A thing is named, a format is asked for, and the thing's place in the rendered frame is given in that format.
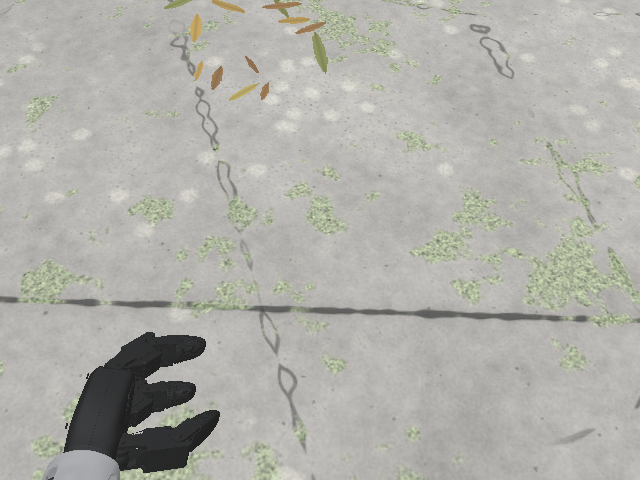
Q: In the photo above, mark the left robot hand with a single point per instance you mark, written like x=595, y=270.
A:
x=117, y=396

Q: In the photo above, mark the left robot forearm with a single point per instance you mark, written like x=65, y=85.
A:
x=82, y=465

